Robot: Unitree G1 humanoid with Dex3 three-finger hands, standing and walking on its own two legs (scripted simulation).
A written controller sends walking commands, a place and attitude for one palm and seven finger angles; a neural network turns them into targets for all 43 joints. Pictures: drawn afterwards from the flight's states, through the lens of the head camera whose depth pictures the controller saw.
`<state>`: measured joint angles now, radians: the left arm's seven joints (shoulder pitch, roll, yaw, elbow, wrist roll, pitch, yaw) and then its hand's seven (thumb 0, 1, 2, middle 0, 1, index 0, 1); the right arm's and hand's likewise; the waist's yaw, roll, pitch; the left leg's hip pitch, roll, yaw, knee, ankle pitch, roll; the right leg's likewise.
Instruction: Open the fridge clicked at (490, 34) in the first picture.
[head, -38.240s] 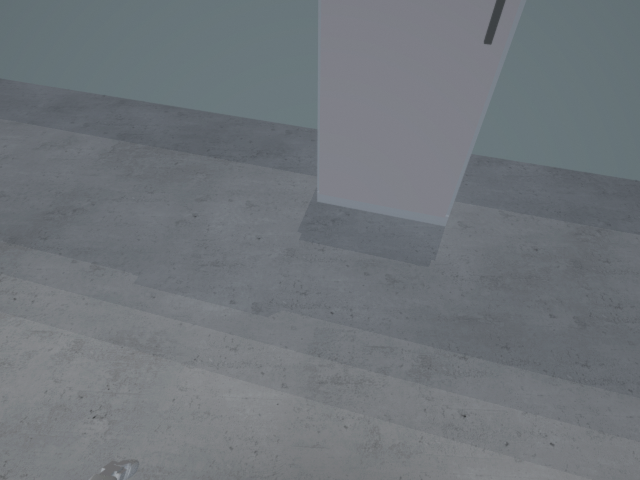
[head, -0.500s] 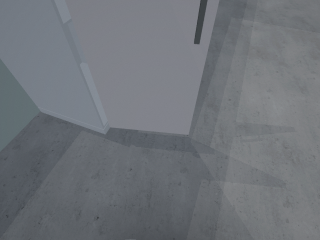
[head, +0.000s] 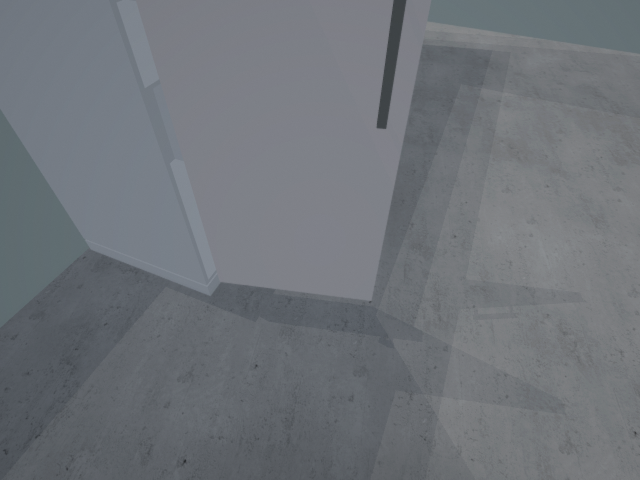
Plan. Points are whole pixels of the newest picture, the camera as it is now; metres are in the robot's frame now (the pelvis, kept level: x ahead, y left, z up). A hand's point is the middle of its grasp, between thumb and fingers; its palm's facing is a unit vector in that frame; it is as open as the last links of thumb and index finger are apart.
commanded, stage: let the arm hang, fingers relaxed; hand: right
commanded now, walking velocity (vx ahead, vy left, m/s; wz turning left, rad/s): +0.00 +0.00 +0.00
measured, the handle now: (390, 59) +0.80 -0.08 +0.17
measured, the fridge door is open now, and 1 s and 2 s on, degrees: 75 75 75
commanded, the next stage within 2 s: look to check the result in 0.18 s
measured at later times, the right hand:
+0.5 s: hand out of the picture +0.00 -0.20 -0.18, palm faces -0.01 +0.98 -0.20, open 7.4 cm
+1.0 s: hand out of the picture +0.06 -0.23 -0.17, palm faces -0.01 +0.96 -0.28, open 7.4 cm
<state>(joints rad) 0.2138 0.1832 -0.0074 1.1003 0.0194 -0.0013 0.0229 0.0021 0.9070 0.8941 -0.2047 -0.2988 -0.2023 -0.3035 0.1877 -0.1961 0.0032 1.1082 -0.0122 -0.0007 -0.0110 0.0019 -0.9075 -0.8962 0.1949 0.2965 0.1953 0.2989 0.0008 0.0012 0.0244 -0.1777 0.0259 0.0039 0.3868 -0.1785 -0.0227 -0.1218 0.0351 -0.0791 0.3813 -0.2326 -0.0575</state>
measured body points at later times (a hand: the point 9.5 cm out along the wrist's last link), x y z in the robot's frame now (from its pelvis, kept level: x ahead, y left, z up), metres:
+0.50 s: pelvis -0.01 -0.01 +0.00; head +0.01 -0.01 +0.45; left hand -0.01 +0.23 -0.16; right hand +0.00 -0.25 -0.16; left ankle +0.02 +0.13 -0.74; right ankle -0.01 -0.08 -0.74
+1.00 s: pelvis +0.00 +0.00 +0.00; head +0.01 -0.01 +0.45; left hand +0.05 +0.28 -0.14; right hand +0.06 -0.28 -0.14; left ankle +0.02 +0.13 -0.74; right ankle -0.01 -0.08 -0.74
